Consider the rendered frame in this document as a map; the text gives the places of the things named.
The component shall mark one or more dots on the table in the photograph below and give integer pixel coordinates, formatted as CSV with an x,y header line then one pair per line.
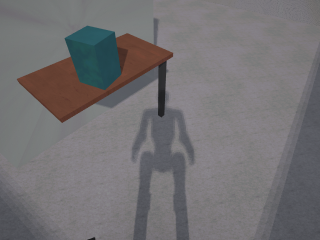
x,y
58,89

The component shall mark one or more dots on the carton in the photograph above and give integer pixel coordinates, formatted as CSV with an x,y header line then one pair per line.
x,y
94,54

